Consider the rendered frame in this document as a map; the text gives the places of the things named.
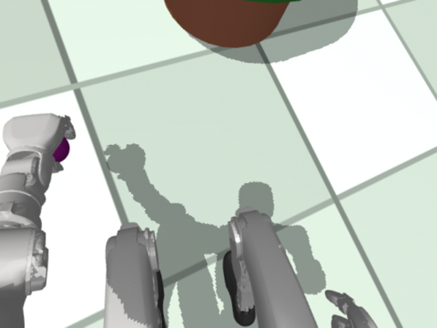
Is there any potted plant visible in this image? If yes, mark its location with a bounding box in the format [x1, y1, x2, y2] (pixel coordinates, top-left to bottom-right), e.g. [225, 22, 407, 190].
[164, 0, 301, 48]

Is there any left robot hand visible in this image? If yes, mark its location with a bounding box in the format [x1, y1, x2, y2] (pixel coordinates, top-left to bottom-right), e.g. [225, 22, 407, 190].
[3, 113, 76, 174]

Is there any left robot arm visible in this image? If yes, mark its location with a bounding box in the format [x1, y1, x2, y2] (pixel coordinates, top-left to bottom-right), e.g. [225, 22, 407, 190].
[0, 146, 53, 328]

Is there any right robot foot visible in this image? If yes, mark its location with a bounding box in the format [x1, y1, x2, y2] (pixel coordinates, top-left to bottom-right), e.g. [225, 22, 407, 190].
[223, 250, 255, 327]

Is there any right robot hand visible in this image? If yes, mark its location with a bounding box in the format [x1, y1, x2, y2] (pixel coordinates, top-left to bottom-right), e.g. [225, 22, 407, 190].
[325, 290, 378, 328]

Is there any ball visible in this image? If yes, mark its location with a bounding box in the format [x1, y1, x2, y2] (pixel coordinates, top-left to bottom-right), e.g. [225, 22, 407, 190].
[53, 137, 70, 162]

